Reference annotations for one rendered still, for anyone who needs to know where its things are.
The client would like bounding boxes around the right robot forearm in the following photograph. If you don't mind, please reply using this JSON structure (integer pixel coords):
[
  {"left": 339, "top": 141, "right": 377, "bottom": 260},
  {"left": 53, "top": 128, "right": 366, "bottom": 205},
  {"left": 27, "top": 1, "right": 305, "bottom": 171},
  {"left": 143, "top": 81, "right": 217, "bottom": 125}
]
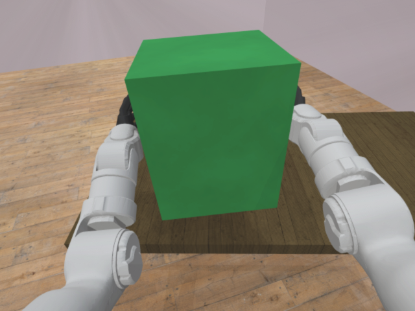
[{"left": 289, "top": 104, "right": 414, "bottom": 236}]

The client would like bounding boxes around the carton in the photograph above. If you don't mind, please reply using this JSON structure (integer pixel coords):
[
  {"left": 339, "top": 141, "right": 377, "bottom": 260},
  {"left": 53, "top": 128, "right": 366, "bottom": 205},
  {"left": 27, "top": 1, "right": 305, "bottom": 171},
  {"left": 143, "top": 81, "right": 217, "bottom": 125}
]
[{"left": 124, "top": 30, "right": 301, "bottom": 220}]

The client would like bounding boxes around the robot right hand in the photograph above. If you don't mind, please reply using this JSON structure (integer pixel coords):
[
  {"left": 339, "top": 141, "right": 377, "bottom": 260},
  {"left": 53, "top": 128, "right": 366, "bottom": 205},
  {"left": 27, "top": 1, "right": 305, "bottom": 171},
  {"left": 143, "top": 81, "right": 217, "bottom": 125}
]
[{"left": 294, "top": 86, "right": 305, "bottom": 106}]

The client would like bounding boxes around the left robot forearm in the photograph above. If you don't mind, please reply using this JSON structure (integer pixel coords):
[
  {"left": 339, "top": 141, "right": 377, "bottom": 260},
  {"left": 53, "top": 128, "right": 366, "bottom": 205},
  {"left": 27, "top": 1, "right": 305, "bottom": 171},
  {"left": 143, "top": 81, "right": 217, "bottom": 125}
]
[{"left": 64, "top": 124, "right": 144, "bottom": 281}]

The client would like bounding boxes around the robot left hand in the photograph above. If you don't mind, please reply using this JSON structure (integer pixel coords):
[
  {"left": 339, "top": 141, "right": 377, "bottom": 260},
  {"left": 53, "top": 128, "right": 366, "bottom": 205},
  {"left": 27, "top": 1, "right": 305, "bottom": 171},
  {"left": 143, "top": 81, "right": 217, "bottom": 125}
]
[{"left": 116, "top": 95, "right": 137, "bottom": 128}]

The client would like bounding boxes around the robot right upper arm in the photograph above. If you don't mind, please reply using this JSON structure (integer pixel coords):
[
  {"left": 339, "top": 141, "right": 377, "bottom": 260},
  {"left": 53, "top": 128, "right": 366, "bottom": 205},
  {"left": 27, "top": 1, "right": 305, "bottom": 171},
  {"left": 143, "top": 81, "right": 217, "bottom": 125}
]
[{"left": 323, "top": 183, "right": 415, "bottom": 311}]

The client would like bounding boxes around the table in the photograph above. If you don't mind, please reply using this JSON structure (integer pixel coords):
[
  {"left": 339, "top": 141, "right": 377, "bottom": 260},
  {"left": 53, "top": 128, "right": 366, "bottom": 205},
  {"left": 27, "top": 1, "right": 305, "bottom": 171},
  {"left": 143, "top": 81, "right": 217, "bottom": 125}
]
[{"left": 64, "top": 111, "right": 415, "bottom": 254}]

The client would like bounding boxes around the robot left upper arm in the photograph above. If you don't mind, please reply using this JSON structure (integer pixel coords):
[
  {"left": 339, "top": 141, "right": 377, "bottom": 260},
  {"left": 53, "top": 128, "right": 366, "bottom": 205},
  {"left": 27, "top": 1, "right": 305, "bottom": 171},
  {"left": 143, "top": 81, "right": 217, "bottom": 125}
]
[{"left": 22, "top": 228, "right": 143, "bottom": 311}]

